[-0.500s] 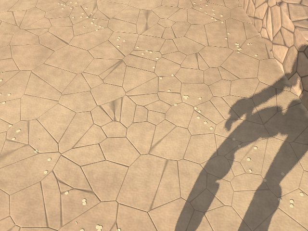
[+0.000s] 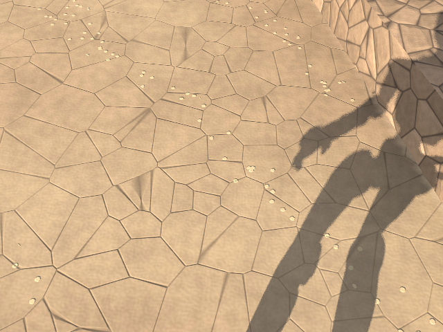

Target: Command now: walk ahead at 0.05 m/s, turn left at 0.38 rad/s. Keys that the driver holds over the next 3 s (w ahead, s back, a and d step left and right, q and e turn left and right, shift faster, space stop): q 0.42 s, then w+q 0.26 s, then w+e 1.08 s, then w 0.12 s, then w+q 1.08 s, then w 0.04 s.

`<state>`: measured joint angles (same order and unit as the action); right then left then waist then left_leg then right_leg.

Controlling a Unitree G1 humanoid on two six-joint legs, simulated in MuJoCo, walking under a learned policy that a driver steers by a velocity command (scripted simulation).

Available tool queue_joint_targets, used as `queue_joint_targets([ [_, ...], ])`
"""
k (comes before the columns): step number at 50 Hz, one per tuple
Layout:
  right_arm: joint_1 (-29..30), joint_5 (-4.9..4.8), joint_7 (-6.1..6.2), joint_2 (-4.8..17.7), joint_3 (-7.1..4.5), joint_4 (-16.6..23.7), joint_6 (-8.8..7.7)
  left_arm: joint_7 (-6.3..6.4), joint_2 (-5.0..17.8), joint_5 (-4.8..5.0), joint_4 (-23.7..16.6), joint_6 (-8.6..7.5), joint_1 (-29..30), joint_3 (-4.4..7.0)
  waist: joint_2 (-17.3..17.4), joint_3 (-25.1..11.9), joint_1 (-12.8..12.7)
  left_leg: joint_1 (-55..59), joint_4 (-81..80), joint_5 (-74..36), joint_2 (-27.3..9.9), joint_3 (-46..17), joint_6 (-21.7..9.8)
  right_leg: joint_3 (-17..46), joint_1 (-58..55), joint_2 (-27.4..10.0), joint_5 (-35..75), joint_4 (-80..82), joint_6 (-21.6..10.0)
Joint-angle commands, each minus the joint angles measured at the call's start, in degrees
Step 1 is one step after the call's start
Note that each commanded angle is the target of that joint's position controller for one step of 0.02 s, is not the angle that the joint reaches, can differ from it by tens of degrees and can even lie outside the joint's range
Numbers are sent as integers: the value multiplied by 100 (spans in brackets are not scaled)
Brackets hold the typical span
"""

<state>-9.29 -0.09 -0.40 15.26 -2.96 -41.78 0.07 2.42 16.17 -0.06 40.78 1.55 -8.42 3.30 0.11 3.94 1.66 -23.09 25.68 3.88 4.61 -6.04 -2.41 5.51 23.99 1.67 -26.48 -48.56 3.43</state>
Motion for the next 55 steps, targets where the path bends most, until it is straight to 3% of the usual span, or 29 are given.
queue_joint_targets([
  [1, 282, -49, 117, 1049, -337, 516, 28, 11, 433, 7, -196, -87, -457, 147, 895, -1123, -158, 770, -1008, 946, -1221, -1817, -917, -81, -389, 107, 466, 606, -3],
  [6, 296, -135, 206, 1023, -363, 584, 203, -114, 514, 13, -120, -239, -668, 213, 867, -965, -342, 297, -719, 1566, -932, -1949, -570, -218, -1345, 85, 1379, 2326, -309],
  [7, 178, -128, 215, 871, -315, 594, 210, -92, 800, -52, -135, -252, -822, 289, 506, -972, -354, -204, -236, 2018, -672, -1698, -295, 293, -1833, -596, 1292, 2737, -565],
  [8, 334, -135, 206, 680, -276, 797, 172, -67, 1316, -220, -135, -218, -815, 406, -967, -671, -251, -1203, 965, 2584, 121, -570, 34, 1620, -1764, -1683, 1086, 3249, -1249],
  [9, 171, -71, 188, 919, -358, 770, 92, -77, 1242, -378, -285, -243, -443, 386, -1509, -631, -206, -1268, 2491, 2951, 159, -186, 261, 2401, -1332, -2425, 1761, 3477, -1787],
  [10, -83, -60, 166, 1154, -462, 612, 85, -34, 910, -337, -447, -282, -74, 278, -1056, -645, -42, -1176, 3351, 2706, -21, -313, 367, 2009, -1245, -2289, 2261, 3331, -1766],
  [11, -329, -85, 169, 1152, -494, 428, 143, -9, 723, -215, -506, -302, 204, 226, -729, -603, 87, -1165, 3721, 2420, -42, -242, 464, 1395, -1269, -1930, 2536, 3173, -1506],
  [13, -461, -70, 198, 919, -444, 335, 258, 13, 613, -60, -509, -302, 262, 168, -619, -537, 23, -1397, 4352, 2029, -132, -129, 671, 765, -1530, -1660, 3184, 2968, -1363],
  [16, 21, -158, 148, 709, -337, 632, 280, 50, 689, -90, -425, -206, -101, 194, -813, -494, -270, -1571, 3835, 1726, -319, 236, 878, 251, -1962, -1538, 3579, 2945, -1486],
  [19, 313, -139, 65, 607, -253, 873, 279, 61, 900, -81, -373, -126, -293, 281, -954, -659, -461, -1246, 2959, 1827, -548, 421, 929, 108, -2290, -1732, 3700, 2874, -1586],
  [21, 350, -124, 7, 592, -223, 968, 284, 21, 1059, -54, -388, -100, -216, 345, -1025, -716, -472, -711, 2408, 1909, -607, 642, 845, -77, -2086, -1821, 3827, 2857, -1600],
  [25, 345, -143, -85, 705, -246, 1058, 327, -111, 1217, 104, -305, -157, -309, 419, -1071, -623, -493, 25, 1345, 1837, -538, 1023, 426, -96, -1650, -1955, 1316, 3181, -1485],
  [27, -213, -149, -127, 695, -286, 832, 276, -152, 1136, 204, -258, -205, -131, 395, -933, -592, -126, 992, 282, 1337, -371, 1231, 81, -361, -1142, -1840, 711, 2848, -1238],
  [28, -776, -179, -91, 823, -370, 576, 243, -171, 874, 178, -192, -236, -220, 324, -614, -749, 56, 1931, 3, 1370, -232, 1172, -98, -700, -599, -1608, 438, 2219, -1004],
  [29, -1495, -211, -28, 1204, -512, 395, 198, -217, 442, 28, -268, -276, -82, 189, 531, -899, 310, 3013, -422, 1614, -1141, -271, -488, -1352, 584, -1141, -87, 368, -528],
  [30, -1696, -135, -48, 1986, -629, 543, 51, -224, 276, -89, -831, -409, 431, 120, 1788, -767, 384, 3537, -985, 2359, -2533, -3325, -1692, -1134, 2806, -113, -1142, -1195, -172],
  [31, -1607, -23, -89, 1528, -507, 574, -135, -248, 673, 80, -892, -562, 818, 213, 1099, -619, 588, 3190, -1450, 2924, -2711, -3616, -1979, -216, 3154, -348, -974, -1830, -248],
  [32, -1283, -8, -72, 1202, -374, 584, -240, -311, 896, 200, -868, -645, 773, 280, 1070, -248, 324, 2886, -1521, 3033, -2498, -3100, -1732, -105, 3151, -542, -336, -1760, -388],
  [34, -836, -88, -8, 913, -253, 659, -279, -312, 964, -1, -620, -723, 507, 327, 720, -11, 55, 2442, -1484, 2062, -1970, -2112, -1319, -171, 2761, -705, 723, -1211, -337],
  [35, -718, -48, 39, 823, -201, 682, -274, -341, 915, -53, -519, -739, 353, 324, 754, -65, -58, 2304, -1548, 1491, -1761, -1646, -1183, -239, 2435, -725, 1184, -955, -270],
  [37, -761, 21, 95, 877, -205, 646, -303, -400, 693, -26, -368, -733, 288, 241, 669, -177, -36, 2212, -1595, 376, -1556, -985, -1054, -464, 2104, -648, 1957, -508, -132],
  [40, -1023, 12, 121, 973, -213, 465, -347, -443, 430, 55, -361, -696, 592, 97, 575, -147, 156, 2058, -1616, -280, -1419, -325, -871, -600, 1688, -580, 2745, 487, -83],
  [47, -1418, -38, 83, 1098, -243, 30, -395, -664, 408, 176, -613, -720, 1234, -24, 428, 371, 372, 2456, -1799, -357, -1837, 150, -818, -653, 1599, -467, 2987, 1647, -519],
  [50, -1335, -32, 133, 1214, -282, -8, -346, -711, 548, 137, -633, -726, 989, 25, 534, 7, 141, 2914, -1091, -2694, -1873, 486, -630, -861, 1019, -124, 2385, 1759, -821],
  [51, -1318, -10, 164, 1284, -298, 5, -309, -683, 691, 120, -565, -702, 634, 100, 654, -363, -51, 3049, -517, -3982, -1820, 605, -545, -1025, 486, 97, 2144, 1669, -938],
  [52, -1238, 6, 200, 1288, -285, 40, -247, -639, 892, 116, -383, -675, -126, 224, 618, -874, -476, 2908, 543, -4891, -1636, 851, -399, -1195, -533, 358, 2166, 1766, -1102],
  [53, -1285, 46, 249, 1234, -242, 112, -246, -562, 1147, 138, -245, -633, -943, 339, 445, -1381, -860, 1857, 1873, -4331, -1502, 970, -180, -677, -2136, 91, 2312, 1691, -1332],
  [54, -1876, 125, 179, 646, -41, 369, -370, -503, 1806, 87, -224, -617, -1646, 497, -957, -2335, -683, -614, 4517, -1038, -621, 967, 302, 2348, -4578, -1594, 1430, 1803, -2496],
  [55, -1683, 94, 92, 668, 16, 288, -559, -502, 1365, 173, -148, -617, -1749, 379, -1094, -2944, -790, -1534, 5430, 2621, 8, 36, 341, 4324, -5091, -2096, 541, 2952, -2774],
])
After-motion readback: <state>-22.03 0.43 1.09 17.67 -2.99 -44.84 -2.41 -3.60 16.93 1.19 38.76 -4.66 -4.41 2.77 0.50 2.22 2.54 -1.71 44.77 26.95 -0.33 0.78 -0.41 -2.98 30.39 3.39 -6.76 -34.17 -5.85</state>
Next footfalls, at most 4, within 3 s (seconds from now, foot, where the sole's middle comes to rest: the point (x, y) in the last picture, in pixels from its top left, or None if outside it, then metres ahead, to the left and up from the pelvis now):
0.14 right None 0.09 -0.14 -0.77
0.58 left None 0.01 0.10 -0.77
1.06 right None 0.42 0.05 -0.77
1.52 left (114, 270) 0.63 0.33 -0.77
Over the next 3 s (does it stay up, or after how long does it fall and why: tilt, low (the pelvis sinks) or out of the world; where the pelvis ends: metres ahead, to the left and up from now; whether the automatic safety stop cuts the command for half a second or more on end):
stays up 1.28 0.23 0.00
